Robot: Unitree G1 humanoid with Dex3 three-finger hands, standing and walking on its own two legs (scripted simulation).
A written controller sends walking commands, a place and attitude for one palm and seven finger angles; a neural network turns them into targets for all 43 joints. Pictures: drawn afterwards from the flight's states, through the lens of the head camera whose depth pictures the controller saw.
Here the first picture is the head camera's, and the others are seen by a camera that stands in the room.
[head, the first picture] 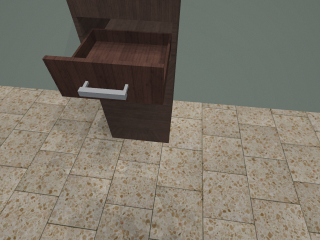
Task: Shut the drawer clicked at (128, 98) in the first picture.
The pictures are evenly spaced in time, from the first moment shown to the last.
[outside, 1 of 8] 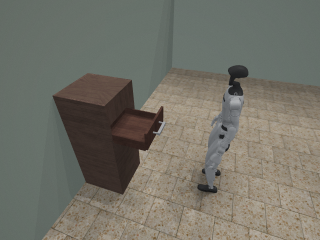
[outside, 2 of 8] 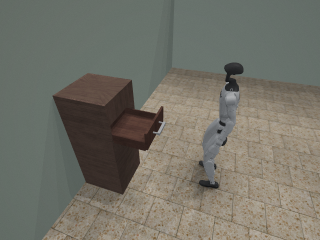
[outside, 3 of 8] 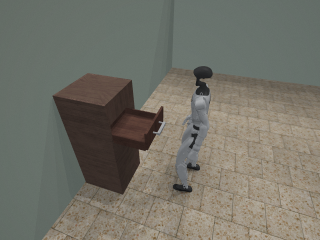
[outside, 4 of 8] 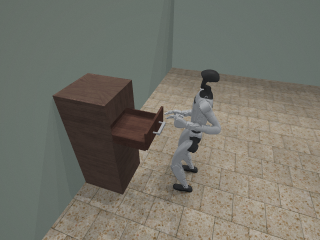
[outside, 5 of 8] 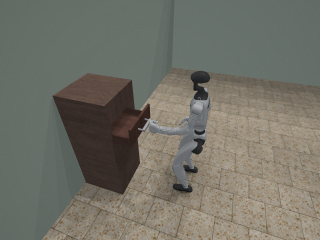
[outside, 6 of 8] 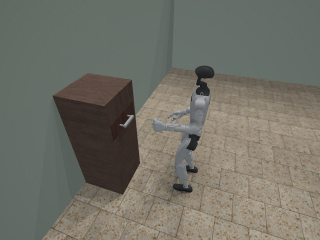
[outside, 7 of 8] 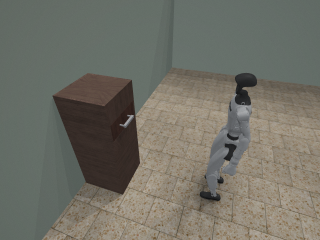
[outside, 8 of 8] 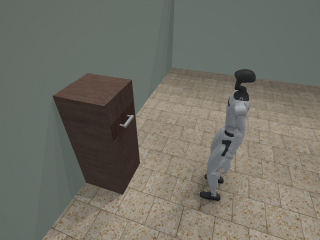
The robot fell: no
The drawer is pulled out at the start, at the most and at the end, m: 0.30 0.30 0.00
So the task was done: yes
